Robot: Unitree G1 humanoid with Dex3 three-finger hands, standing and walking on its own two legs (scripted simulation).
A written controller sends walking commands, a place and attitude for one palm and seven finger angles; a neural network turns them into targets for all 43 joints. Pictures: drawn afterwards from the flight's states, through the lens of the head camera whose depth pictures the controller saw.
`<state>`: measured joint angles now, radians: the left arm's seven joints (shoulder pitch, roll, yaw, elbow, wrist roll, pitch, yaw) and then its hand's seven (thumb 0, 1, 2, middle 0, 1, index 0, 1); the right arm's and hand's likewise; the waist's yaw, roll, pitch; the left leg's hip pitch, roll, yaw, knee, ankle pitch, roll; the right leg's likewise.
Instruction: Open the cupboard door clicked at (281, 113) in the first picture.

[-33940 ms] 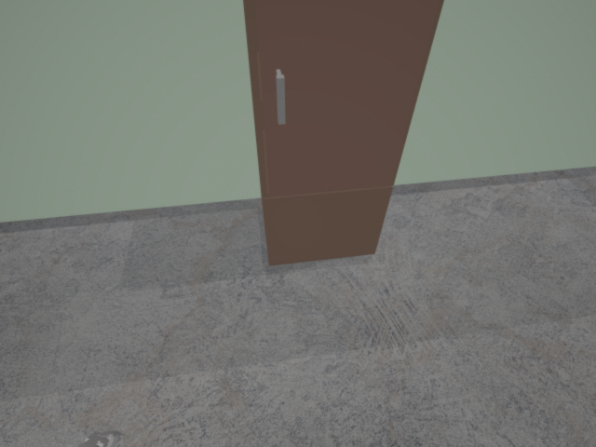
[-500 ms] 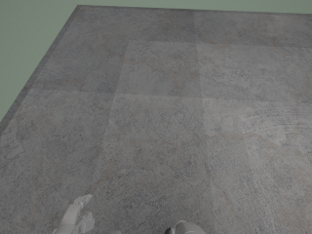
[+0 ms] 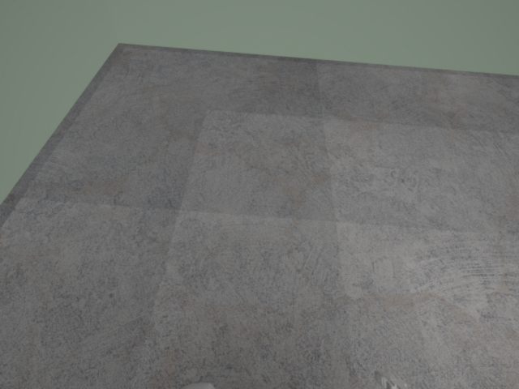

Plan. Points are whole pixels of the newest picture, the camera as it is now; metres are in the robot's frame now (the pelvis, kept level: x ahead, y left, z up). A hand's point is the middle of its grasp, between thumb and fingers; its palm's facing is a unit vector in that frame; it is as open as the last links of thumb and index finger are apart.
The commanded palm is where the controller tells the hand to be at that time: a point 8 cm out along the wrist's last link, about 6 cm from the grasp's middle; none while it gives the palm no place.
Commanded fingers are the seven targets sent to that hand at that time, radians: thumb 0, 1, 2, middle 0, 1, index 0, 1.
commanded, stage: walk to a spot facing it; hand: left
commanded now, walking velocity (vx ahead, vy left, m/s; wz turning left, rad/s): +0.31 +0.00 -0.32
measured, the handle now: out of the picture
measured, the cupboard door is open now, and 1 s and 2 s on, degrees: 36 36 36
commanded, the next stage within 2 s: turn to face it in 0.12 s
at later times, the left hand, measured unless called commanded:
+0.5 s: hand (213, 292) +0.31 +0.12 -0.15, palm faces +0.03 -0.98 -0.19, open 7.3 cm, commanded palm none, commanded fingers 0.00 0.90 0.90 -0.20 -0.30 -0.20 -0.30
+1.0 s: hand (193, 288) +0.31 +0.16 -0.15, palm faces +0.32 -0.90 -0.28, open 7.4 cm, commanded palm none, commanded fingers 0.00 0.90 0.90 -0.20 -0.30 -0.20 -0.30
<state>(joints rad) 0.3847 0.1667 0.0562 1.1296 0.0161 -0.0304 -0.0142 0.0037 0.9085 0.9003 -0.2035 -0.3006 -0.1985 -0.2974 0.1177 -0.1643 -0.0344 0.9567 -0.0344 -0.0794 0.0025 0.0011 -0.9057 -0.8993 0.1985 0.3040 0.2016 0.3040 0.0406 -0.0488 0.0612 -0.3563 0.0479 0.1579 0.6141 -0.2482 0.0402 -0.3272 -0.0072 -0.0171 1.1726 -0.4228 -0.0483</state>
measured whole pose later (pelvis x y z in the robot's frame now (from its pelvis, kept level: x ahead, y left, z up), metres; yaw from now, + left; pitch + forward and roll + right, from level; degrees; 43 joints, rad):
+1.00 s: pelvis +0.28 -0.08 +0.00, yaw +18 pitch +2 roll +0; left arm 0.16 0.24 0.07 0.88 0.01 0.02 0.01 0.00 0.91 0.90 -0.20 -0.30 -0.20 -0.30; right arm 0.17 -0.24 -0.07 0.90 -0.02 0.04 0.01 0.00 -0.90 -0.90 0.20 0.30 0.20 0.30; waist -0.01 0.02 0.07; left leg -0.41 0.00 -0.06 0.58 -0.22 -0.02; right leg -0.33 -0.04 -0.02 0.62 -0.35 0.06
